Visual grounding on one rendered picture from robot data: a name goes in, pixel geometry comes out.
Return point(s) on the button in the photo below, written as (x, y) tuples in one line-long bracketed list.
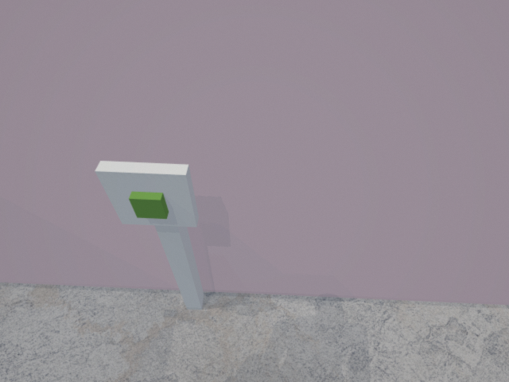
[(149, 205)]

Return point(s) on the panel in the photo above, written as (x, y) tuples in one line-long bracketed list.
[(119, 179)]

